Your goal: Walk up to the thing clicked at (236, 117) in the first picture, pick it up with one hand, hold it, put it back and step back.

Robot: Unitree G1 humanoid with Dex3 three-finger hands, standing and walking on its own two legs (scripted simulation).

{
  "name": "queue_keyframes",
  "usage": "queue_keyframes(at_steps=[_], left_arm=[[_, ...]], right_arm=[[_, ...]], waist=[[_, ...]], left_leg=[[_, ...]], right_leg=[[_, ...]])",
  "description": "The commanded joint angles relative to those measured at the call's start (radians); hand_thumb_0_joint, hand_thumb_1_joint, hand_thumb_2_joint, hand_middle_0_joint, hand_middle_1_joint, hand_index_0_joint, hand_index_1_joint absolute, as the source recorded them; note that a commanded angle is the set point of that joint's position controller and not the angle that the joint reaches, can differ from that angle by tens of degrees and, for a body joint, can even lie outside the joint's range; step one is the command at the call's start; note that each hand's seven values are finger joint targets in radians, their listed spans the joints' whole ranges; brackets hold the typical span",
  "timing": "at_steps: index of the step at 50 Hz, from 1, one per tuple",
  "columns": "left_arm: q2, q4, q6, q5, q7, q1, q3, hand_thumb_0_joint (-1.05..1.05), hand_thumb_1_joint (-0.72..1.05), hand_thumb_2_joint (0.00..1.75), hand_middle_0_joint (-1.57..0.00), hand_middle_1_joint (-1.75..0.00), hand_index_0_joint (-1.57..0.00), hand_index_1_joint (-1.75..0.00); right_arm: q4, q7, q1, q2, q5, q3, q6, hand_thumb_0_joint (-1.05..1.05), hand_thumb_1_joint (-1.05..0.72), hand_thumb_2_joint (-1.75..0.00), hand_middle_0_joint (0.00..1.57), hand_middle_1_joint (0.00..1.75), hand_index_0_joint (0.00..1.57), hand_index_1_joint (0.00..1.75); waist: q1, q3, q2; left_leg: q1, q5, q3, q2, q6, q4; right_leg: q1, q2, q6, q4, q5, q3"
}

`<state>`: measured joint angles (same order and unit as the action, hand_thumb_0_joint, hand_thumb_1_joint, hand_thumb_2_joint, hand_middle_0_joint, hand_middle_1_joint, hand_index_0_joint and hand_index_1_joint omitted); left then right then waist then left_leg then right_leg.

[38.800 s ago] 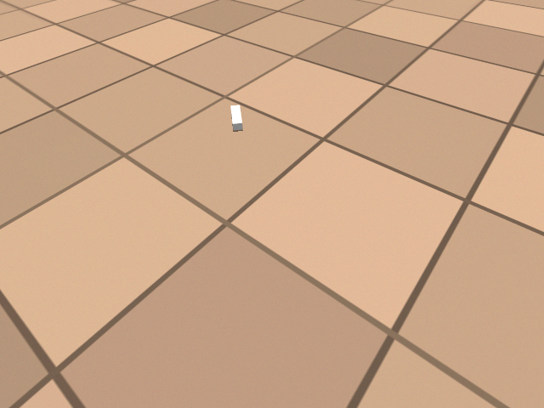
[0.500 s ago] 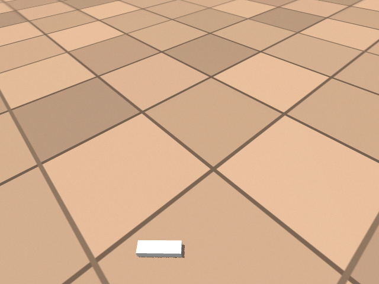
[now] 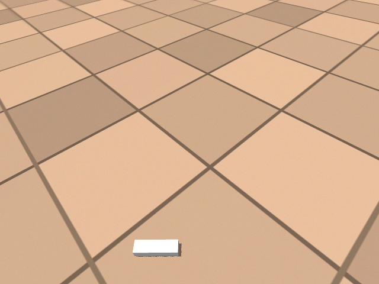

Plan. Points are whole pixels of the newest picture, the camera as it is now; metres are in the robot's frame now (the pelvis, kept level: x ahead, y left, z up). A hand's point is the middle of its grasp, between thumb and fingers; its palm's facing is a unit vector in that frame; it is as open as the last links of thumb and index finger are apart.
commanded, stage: stand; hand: left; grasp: from above
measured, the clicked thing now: (156, 247) +0.47 +0.21 -0.75
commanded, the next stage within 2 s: step back in 1.28 s
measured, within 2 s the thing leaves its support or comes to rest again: neither
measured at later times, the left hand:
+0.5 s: hand out of the picture +0.09 +0.24 -0.15, palm faces +0.02 -0.94 -0.34, open 7.4 cm
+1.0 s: hand out of the picture +0.10 +0.24 -0.15, palm faces +0.01 -0.94 -0.34, open 7.4 cm
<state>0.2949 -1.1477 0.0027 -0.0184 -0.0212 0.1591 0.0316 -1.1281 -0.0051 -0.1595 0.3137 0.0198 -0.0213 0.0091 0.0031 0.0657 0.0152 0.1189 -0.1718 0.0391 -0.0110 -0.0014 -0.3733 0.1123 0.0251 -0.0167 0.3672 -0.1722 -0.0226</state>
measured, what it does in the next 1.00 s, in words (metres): stands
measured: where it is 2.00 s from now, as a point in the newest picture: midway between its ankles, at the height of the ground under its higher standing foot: outside the picture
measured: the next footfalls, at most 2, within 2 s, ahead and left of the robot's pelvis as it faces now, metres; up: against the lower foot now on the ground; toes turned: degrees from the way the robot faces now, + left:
right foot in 1.94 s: -0.05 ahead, -0.08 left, +0.00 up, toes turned -2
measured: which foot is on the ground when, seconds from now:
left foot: down 0.00-1.00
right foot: down 0.00-1.00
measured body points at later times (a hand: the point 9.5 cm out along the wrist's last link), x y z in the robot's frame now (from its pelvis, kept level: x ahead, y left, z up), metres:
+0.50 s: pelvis +0.02 +0.00 +0.00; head +0.02 -0.01 +0.45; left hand +0.09 +0.29 -0.13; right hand +0.09 -0.29 -0.14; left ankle +0.03 +0.12 -0.75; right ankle +0.02 -0.13 -0.75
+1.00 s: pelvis +0.02 -0.01 +0.00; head +0.03 -0.02 +0.45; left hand +0.10 +0.29 -0.13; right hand +0.09 -0.31 -0.14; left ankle +0.03 +0.12 -0.75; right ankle +0.02 -0.13 -0.75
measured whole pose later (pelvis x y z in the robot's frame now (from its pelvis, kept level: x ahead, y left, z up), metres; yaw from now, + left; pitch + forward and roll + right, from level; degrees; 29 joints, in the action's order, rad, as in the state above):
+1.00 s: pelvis +0.02 -0.01 +0.00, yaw -1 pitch -3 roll +0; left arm 0.32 -1.15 0.01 -0.01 -0.01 0.10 0.03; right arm -1.14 0.00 -0.11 0.33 0.01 -0.01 0.00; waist 0.00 0.06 0.01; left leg 0.09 -0.17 0.03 0.01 -0.02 -0.31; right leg 0.09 0.01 0.00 0.32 -0.18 -0.02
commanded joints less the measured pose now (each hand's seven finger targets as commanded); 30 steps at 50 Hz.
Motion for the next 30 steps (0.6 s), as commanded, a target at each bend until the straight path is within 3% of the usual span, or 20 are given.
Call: queue_keyframes(at_steps=[1,3,5,8,13,16,19,30], left_arm=[[0.202,0.051,0.020,-0.004,-0.008,-0.026,0.033,0.00,0.90,0.90,-0.20,-0.30,-0.20,-0.30],[0.206,0.053,0.020,-0.004,-0.008,-0.046,0.035,0.00,0.90,0.90,-0.20,-0.30,-0.20,-0.30],[0.205,0.055,0.021,-0.003,-0.008,-0.050,0.034,0.00,0.90,0.90,-0.20,-0.30,-0.20,-0.30],[0.210,0.054,0.018,-0.001,-0.005,-0.065,0.037,0.00,0.90,0.90,-0.20,-0.30,-0.20,-0.30],[0.202,0.049,0.020,0.002,-0.004,-0.062,0.035,0.00,0.90,0.90,-0.20,-0.30,-0.20,-0.30],[0.204,0.050,0.018,0.002,-0.003,-0.077,0.034,0.00,0.90,0.90,-0.20,-0.30,-0.20,-0.30],[0.209,0.053,0.019,0.005,-0.002,-0.086,0.035,0.00,0.90,0.90,-0.20,-0.30,-0.20,-0.30],[0.213,0.052,0.019,0.004,0.000,-0.092,0.031,0.00,0.90,0.90,-0.20,-0.30,-0.20,-0.30]], right_arm=[[0.061,-0.017,0.045,0.186,0.000,-0.030,-0.028,0.00,-0.90,-0.90,0.20,0.30,0.20,0.30],[0.058,-0.017,0.041,0.189,0.000,-0.029,-0.028,0.00,-0.90,-0.90,0.20,0.30,0.20,0.30],[0.057,-0.018,0.047,0.191,0.000,-0.029,-0.029,0.00,-0.90,-0.90,0.20,0.30,0.20,0.30],[0.054,-0.020,0.048,0.188,0.002,-0.024,-0.030,0.00,-0.90,-0.90,0.20,0.30,0.20,0.30],[0.050,-0.022,0.056,0.196,-0.001,-0.024,-0.038,0.00,-0.90,-0.90,0.20,0.30,0.20,0.30],[0.045,-0.022,0.060,0.189,-0.001,-0.020,-0.037,0.00,-0.90,-0.90,0.20,0.30,0.20,0.30],[0.042,-0.023,0.053,0.202,-0.001,-0.022,-0.039,0.00,-0.90,-0.90,0.20,0.30,0.20,0.30],[0.044,-0.020,0.088,0.210,-0.002,-0.023,-0.038,0.00,-0.90,-0.90,0.20,0.30,0.20,0.30]], waist=[[0.009,-0.017,-0.012],[0.002,-0.006,-0.015],[0.005,-0.038,-0.011],[0.001,-0.023,0.003],[0.008,-0.064,-0.006],[0.005,-0.049,-0.011],[0.001,-0.068,-0.010],[0.005,-0.052,-0.009]], left_leg=[[0.035,-0.019,0.103,0.098,0.035,0.090],[0.045,-0.025,0.098,0.098,0.034,0.088],[0.018,0.034,0.096,0.102,0.031,0.083],[0.047,-0.003,0.095,0.102,0.027,0.102],[-0.003,0.114,0.090,0.113,0.027,0.091],[-0.002,0.104,0.089,0.112,0.022,0.098],[-0.008,0.148,0.084,0.119,0.024,0.094],[-0.012,0.112,0.084,0.121,0.021,0.106]], right_leg=[[0.008,0.091,0.026,-0.097,-0.037,0.105],[0.008,0.091,0.024,-0.102,-0.043,0.110],[-0.008,0.097,0.026,-0.100,-0.001,0.108],[-0.014,0.091,0.029,-0.091,0.002,0.103],[-0.037,0.096,0.027,-0.084,0.084,0.099],[-0.021,0.092,0.026,-0.087,0.074,0.096],[-0.048,0.098,0.028,-0.083,0.125,0.100],[-0.024,0.094,0.027,-0.093,0.080,0.095]])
